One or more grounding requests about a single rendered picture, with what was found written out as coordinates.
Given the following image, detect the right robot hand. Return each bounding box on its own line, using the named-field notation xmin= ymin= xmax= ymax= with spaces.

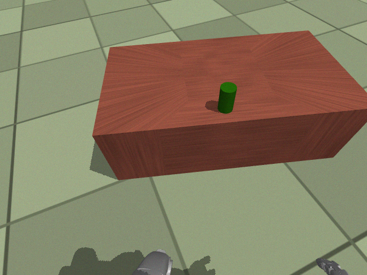
xmin=316 ymin=258 xmax=350 ymax=275

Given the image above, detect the can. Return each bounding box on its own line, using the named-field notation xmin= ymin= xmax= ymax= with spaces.
xmin=218 ymin=82 xmax=237 ymax=113

